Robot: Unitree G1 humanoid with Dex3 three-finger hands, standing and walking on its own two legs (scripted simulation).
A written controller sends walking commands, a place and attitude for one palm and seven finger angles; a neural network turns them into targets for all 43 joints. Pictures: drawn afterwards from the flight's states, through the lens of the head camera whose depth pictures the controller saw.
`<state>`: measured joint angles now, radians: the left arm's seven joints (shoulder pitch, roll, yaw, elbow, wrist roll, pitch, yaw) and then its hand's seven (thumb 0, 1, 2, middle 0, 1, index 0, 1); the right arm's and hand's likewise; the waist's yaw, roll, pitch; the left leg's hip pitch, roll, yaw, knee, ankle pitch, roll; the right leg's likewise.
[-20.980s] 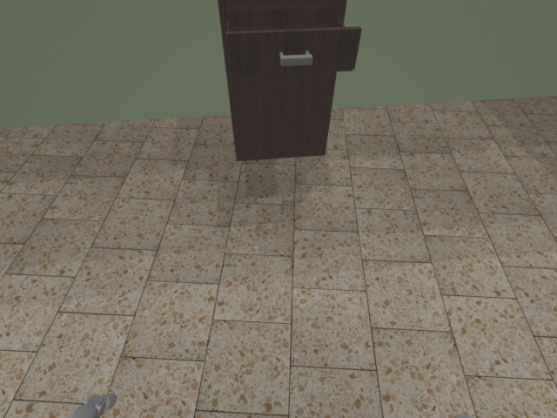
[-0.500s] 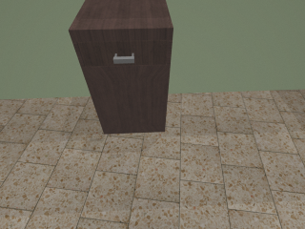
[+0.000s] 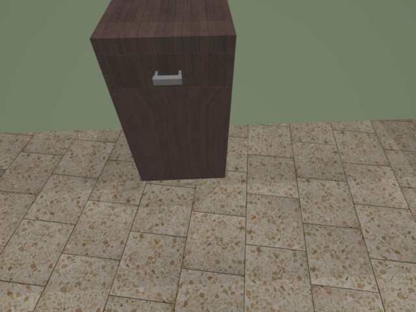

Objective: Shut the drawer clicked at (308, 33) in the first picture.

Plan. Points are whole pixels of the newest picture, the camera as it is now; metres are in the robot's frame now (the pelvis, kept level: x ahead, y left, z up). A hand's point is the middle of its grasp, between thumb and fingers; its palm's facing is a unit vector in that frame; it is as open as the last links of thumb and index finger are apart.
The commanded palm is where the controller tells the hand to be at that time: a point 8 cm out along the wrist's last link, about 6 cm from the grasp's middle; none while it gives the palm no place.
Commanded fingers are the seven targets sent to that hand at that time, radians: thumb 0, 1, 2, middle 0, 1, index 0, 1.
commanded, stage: look to check the result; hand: left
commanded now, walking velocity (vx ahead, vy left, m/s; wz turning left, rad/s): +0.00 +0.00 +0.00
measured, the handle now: (168, 76) +0.89 +0.20 -0.05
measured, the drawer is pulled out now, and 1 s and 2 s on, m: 0.00 0.00 0.00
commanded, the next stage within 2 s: stand and wait in 0.24 s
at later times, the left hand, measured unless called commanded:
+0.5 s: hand out of the picture +0.08 +0.22 -0.16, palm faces -0.02 -0.95 -0.32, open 7.4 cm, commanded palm none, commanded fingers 0.00 0.90 0.90 -0.20 -0.30 -0.20 -0.30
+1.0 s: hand out of the picture +0.10 +0.22 -0.15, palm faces -0.02 -0.94 -0.33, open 7.4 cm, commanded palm none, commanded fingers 0.00 0.90 0.90 -0.20 -0.30 -0.20 -0.30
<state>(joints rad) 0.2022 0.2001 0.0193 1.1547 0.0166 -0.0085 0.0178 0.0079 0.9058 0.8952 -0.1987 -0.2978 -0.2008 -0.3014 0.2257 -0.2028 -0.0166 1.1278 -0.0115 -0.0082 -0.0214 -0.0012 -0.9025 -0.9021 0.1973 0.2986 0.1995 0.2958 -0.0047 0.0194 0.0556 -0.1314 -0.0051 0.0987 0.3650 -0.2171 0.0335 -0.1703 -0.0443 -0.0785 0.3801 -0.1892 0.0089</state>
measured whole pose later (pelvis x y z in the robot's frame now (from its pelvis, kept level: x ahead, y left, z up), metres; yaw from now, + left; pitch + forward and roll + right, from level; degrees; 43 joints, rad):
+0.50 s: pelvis +0.01 -0.01 +0.00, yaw +0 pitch -1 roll +0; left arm 0.10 0.29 0.02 1.14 0.02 -0.02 0.00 0.01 0.90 0.90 -0.20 -0.30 -0.20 -0.30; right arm 0.14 -0.30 -0.01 1.12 -0.01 0.00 -0.01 0.00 -0.90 -0.90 0.20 0.30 0.20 0.30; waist -0.01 0.02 0.05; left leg -0.10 0.01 0.09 0.31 -0.19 0.01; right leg -0.13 -0.02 -0.09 0.32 -0.17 -0.01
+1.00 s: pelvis +0.02 -0.02 +0.00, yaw +0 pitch -1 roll +0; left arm 0.10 0.31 0.01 1.14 0.01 -0.02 0.00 0.01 0.90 0.89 -0.20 -0.30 -0.20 -0.30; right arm 0.13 -0.32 -0.01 1.12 -0.01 -0.01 0.00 0.00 -0.90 -0.90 0.20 0.30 0.20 0.30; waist -0.01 0.02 0.04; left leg -0.07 0.02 0.09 0.28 -0.20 0.00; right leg -0.10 -0.01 -0.09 0.29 -0.17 -0.02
